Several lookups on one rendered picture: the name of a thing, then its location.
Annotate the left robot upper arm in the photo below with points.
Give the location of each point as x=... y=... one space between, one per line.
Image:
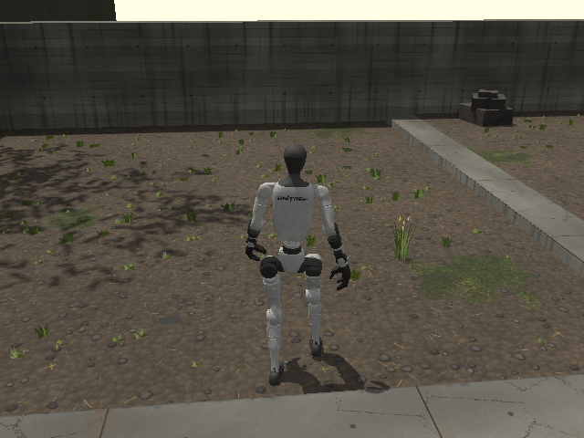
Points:
x=265 y=191

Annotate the right robot upper arm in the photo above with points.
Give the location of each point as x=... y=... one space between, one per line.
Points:
x=326 y=209

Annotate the robot head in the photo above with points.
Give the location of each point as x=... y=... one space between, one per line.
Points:
x=295 y=157

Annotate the right robot thigh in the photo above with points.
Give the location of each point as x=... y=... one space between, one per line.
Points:
x=313 y=269

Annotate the robot right hand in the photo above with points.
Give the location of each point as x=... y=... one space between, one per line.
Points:
x=345 y=275

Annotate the robot right forearm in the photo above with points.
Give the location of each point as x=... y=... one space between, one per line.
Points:
x=337 y=248

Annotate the robot left forearm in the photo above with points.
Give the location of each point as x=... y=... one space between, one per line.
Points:
x=252 y=235

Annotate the robot left hand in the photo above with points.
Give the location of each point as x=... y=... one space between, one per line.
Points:
x=258 y=248

